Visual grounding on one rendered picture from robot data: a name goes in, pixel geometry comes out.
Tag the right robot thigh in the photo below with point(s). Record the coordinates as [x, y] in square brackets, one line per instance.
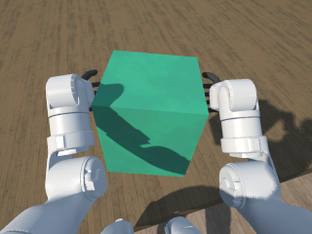
[180, 225]

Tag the robot left forearm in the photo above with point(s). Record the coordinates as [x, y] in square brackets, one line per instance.
[69, 98]

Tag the robot thigh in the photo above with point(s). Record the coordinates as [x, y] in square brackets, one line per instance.
[119, 227]
[180, 225]

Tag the left robot thigh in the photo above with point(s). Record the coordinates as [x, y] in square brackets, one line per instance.
[119, 227]

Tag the left robot hand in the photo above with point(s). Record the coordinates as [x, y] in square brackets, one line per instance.
[86, 76]

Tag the carton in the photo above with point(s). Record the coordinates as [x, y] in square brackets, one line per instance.
[150, 111]

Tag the right robot hand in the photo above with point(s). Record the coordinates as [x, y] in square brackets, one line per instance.
[215, 80]

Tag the robot right forearm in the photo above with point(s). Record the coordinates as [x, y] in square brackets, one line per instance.
[237, 103]

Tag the robot right upper arm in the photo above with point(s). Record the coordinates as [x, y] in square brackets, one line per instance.
[253, 189]

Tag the robot left upper arm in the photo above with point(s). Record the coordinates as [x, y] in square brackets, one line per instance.
[72, 187]

